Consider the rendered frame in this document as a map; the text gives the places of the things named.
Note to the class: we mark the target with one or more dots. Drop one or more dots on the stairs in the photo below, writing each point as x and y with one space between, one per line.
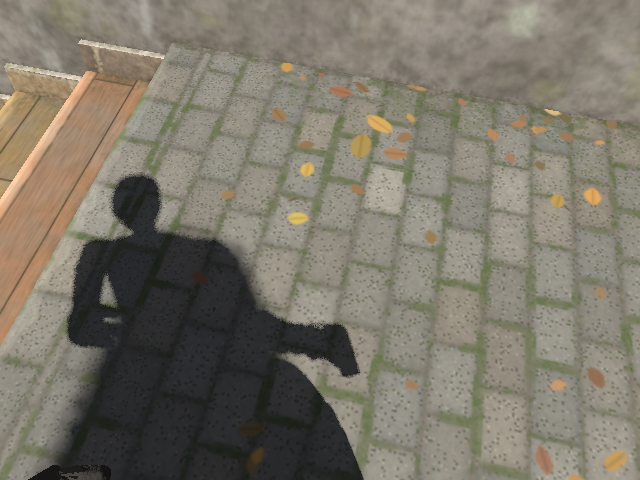
51 151

